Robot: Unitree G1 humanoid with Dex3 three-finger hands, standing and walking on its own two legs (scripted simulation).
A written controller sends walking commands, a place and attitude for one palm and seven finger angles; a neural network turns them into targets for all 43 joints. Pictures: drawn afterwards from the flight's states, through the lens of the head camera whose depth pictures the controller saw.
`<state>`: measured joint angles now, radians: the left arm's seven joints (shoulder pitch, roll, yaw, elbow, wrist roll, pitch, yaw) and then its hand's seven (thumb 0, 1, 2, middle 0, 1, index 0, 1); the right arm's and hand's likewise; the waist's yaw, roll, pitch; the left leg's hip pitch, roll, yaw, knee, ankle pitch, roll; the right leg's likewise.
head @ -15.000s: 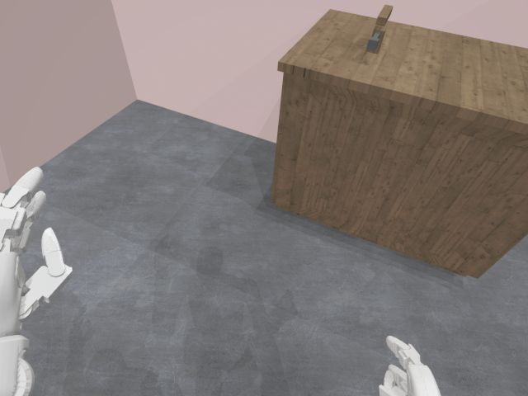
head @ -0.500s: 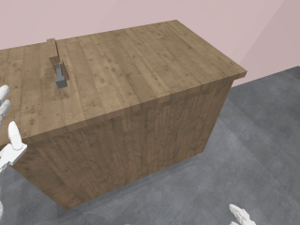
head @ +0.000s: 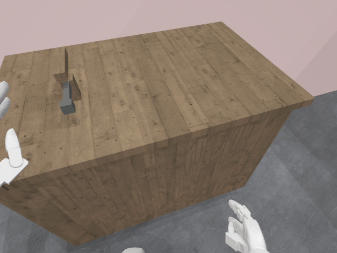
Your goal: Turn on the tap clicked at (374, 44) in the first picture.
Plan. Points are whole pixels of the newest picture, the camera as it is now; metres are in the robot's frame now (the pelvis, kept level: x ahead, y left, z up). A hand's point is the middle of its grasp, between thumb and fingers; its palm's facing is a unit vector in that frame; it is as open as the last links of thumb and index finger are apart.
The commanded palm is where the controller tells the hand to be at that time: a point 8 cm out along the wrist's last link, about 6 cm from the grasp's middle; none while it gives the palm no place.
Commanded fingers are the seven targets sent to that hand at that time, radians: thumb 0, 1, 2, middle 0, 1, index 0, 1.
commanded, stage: shuffle to correct the standing spot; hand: left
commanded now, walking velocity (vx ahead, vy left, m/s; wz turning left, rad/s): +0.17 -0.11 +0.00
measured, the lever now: (67, 106) +0.42 +0.30 +0.12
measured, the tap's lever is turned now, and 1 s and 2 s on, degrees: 0 0 0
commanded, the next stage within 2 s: come to a stop and stand still in 0.36 s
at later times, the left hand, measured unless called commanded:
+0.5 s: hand (73, 102) +0.32 +0.20 +0.22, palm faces +0.37 -0.80 -0.47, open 7.5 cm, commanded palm +0.27 +0.25 +0.20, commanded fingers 0.00 0.90 0.90 -0.20 -0.30 -0.20 -0.30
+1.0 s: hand (80, 111) +0.32 +0.20 +0.20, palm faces +0.47 -0.82 -0.34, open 7.5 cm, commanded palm +0.27 +0.23 +0.20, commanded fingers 0.00 0.90 0.90 -0.20 -0.30 -0.20 -0.30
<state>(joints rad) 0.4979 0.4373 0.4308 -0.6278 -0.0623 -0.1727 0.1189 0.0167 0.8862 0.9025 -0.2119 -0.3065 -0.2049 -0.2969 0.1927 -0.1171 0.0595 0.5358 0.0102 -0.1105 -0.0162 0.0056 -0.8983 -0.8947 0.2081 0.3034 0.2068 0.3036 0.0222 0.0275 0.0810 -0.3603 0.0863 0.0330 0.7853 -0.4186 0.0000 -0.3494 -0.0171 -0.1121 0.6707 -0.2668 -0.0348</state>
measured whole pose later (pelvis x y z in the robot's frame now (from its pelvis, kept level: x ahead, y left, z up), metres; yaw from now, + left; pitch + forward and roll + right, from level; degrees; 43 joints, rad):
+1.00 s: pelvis +0.12 -0.05 +0.02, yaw +1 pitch -2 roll -1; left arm 0.48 0.35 0.34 -0.56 -0.06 -0.11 0.19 0.02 0.88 0.90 -0.21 -0.31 -0.21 -0.30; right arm 0.18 -0.22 0.01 0.58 0.01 -0.05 -0.08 0.01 -0.90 -0.90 0.20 0.30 0.20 0.30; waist 0.02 0.00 0.03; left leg -0.23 0.02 0.01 0.48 -0.22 0.00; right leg -0.26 0.01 -0.11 0.40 -0.14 -0.03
